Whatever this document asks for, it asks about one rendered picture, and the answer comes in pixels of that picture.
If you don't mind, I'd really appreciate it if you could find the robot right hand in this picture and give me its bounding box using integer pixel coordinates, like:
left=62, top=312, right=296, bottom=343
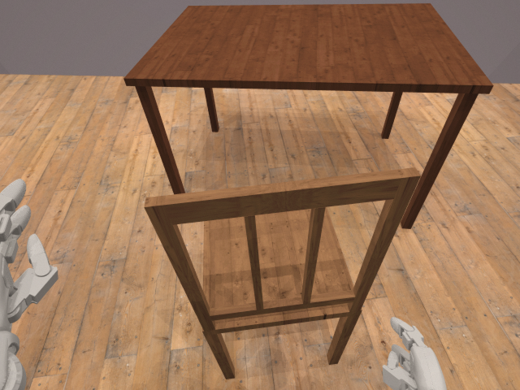
left=383, top=317, right=447, bottom=390

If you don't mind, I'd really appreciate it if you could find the table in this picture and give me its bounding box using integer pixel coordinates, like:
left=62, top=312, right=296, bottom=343
left=123, top=3, right=494, bottom=229

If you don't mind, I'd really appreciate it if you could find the chair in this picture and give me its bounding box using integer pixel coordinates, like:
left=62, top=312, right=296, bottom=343
left=144, top=167, right=421, bottom=379

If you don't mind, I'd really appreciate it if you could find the robot left hand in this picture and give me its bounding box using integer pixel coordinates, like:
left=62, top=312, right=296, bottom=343
left=0, top=179, right=59, bottom=332

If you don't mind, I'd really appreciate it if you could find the robot left forearm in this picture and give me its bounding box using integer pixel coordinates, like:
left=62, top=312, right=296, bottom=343
left=0, top=331, right=27, bottom=390

